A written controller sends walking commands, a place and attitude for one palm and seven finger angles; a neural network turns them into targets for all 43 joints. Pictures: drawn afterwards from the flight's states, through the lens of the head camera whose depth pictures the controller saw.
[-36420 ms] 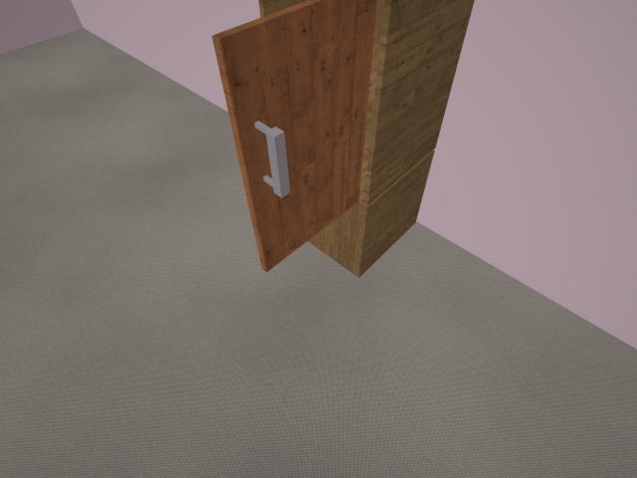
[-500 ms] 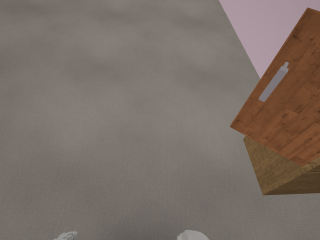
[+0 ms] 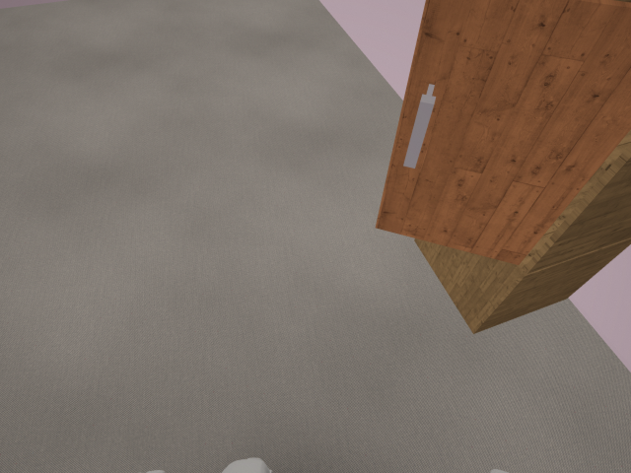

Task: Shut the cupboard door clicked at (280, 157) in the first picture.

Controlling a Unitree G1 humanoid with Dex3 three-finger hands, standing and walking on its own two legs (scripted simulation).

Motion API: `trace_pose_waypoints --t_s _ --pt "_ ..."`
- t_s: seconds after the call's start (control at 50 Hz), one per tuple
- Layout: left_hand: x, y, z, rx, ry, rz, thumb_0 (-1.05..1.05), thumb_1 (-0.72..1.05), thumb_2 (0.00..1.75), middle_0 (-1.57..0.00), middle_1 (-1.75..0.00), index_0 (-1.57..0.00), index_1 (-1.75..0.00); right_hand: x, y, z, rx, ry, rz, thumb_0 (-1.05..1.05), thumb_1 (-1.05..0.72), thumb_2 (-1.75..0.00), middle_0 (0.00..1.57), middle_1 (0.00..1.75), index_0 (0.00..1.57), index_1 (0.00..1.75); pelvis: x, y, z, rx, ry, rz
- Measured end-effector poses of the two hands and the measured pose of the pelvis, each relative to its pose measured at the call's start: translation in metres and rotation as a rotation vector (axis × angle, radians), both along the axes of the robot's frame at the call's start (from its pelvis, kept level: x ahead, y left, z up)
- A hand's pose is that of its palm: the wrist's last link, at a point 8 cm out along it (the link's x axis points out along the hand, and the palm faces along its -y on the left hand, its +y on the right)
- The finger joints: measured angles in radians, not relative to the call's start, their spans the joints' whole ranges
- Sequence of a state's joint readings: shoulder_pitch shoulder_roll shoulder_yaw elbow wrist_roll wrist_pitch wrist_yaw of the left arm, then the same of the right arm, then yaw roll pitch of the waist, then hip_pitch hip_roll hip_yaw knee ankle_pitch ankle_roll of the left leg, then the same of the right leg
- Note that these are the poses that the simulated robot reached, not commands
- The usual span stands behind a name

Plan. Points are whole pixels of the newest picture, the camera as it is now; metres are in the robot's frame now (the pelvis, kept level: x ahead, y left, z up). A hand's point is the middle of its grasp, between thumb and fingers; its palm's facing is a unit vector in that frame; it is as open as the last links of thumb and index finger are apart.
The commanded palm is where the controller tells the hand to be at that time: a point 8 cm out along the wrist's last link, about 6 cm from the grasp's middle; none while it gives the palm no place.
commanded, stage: turn to face it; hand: left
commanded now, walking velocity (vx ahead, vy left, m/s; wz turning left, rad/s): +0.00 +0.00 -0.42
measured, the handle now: (420, 127) +0.70 -0.15 +0.02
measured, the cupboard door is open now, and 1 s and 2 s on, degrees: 52 52 52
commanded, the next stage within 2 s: take the last steps up to it in 0.32 s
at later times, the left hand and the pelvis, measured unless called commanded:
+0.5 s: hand (215, 465) +0.15 +0.15 -0.15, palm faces -0.19 -0.95 -0.26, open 7.4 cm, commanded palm none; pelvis +0.02 -0.02 +0.00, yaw -11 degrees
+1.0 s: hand (278, 388) +0.26 +0.08 -0.16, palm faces -0.36 -0.92 -0.16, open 7.4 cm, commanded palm none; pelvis +0.11 -0.08 +0.01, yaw -20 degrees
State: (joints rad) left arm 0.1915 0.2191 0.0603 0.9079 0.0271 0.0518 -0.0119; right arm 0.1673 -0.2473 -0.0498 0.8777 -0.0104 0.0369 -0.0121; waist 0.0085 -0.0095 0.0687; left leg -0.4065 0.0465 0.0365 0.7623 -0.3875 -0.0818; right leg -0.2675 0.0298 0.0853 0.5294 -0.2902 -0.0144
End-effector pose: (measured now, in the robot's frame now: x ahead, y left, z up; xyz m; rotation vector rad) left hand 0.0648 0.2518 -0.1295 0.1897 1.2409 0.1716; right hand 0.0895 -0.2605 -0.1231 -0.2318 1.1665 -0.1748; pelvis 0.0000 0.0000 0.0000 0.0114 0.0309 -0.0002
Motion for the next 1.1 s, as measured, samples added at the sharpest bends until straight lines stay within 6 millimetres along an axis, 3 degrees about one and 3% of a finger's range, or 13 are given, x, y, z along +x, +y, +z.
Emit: trace_pose_waypoints --t_s 0.1,0.2,0.28,0.36,0.44,0.58,0.7,0.76,0.92,1.02,1.1 --pt "0.018 0.014 -0.017 -0.020 0.013 -0.032 0.01 0.90 0.90 -0.20 -0.30 -0.20 -0.30 -0.003 0.013 0.002 -0.030 -0.032 -0.019 0.00 -0.91 -0.90 0.20 0.30 0.20 0.30 0.007 0.013 -0.009 -0.015 0.000 -0.057" --pt "0.043 0.013 -0.008 -0.021 0.004 -0.084 0.01 0.91 0.90 -0.19 -0.30 -0.20 -0.30 -0.029 0.019 0.005 -0.017 0.022 -0.060 0.00 -0.90 -0.90 0.20 0.30 0.21 0.30 0.012 0.011 0.000 -0.029 -0.007 -0.101" --pt "0.065 0.000 0.000 -0.011 -0.015 -0.139 0.01 0.91 0.90 -0.19 -0.30 -0.20 -0.30 -0.055 0.014 -0.002 0.013 0.075 -0.120 0.00 -0.90 -0.90 0.20 0.30 0.21 0.30 0.014 0.003 0.002 -0.035 -0.009 -0.134" --pt "0.084 -0.022 0.002 0.015 -0.054 -0.200 0.01 0.91 0.90 -0.19 -0.30 -0.20 -0.30 -0.081 0.000 -0.022 0.053 0.120 -0.194 0.00 -0.90 -0.90 0.20 0.30 0.21 0.30 0.017 -0.012 -0.008 -0.012 -0.014 -0.166" --pt "0.087 -0.041 0.007 0.032 -0.058 -0.231 0.01 0.91 0.90 -0.19 -0.30 -0.20 -0.30 -0.095 -0.014 -0.032 0.066 0.171 -0.255 0.00 -0.90 -0.90 0.20 0.30 0.21 0.30 0.019 -0.019 -0.008 -0.013 -0.019 -0.185" --pt "0.077 -0.057 0.006 -0.006 -0.005 -0.228 0.01 0.91 0.90 -0.20 -0.30 -0.20 -0.30 -0.084 -0.018 -0.015 0.063 0.140 -0.269 0.00 -0.91 -0.90 0.20 0.30 0.20 0.30 0.031 -0.026 0.004 -0.005 -0.016 -0.207" --pt "0.075 -0.052 -0.019 -0.065 0.055 -0.210 0.01 0.90 0.90 -0.20 -0.30 -0.20 -0.30 -0.055 -0.015 -0.007 0.017 0.064 -0.264 0.00 -0.91 -0.90 0.20 0.30 0.20 0.30 0.055 -0.023 -0.005 -0.031 -0.014 -0.239" --pt "0.084 -0.052 -0.028 -0.074 0.114 -0.250 0.01 0.91 0.90 -0.20 -0.30 -0.20 -0.30 -0.053 -0.013 -0.003 -0.006 0.037 -0.293 0.00 -0.91 -0.90 0.20 0.30 0.20 0.30 0.066 -0.025 -0.007 -0.030 -0.017 -0.276" --pt "0.159 -0.087 -0.010 -0.086 0.071 -0.337 0.01 0.91 0.90 -0.19 -0.30 -0.20 -0.30 -0.092 -0.012 0.011 0.022 0.200 -0.397 0.00 -0.90 -0.90 0.20 0.30 0.21 0.30 0.097 -0.051 0.010 -0.046 -0.010 -0.330" --pt "0.216 -0.133 -0.007 -0.070 0.030 -0.418 0.01 0.91 0.90 -0.19 -0.30 -0.20 -0.30 -0.115 -0.022 0.004 0.076 0.314 -0.485 0.00 -0.90 -0.90 0.20 0.30 0.21 0.30 0.119 -0.083 0.006 -0.041 -0.006 -0.357" --pt "0.258 -0.178 -0.014 -0.049 -0.037 -0.461 0.01 0.91 0.90 -0.19 -0.30 -0.20 -0.30 -0.121 -0.046 -0.016 0.128 0.387 -0.534 0.00 -0.90 -0.90 0.20 0.30 0.21 0.30 0.141 -0.122 -0.012 -0.018 -0.011 -0.361"
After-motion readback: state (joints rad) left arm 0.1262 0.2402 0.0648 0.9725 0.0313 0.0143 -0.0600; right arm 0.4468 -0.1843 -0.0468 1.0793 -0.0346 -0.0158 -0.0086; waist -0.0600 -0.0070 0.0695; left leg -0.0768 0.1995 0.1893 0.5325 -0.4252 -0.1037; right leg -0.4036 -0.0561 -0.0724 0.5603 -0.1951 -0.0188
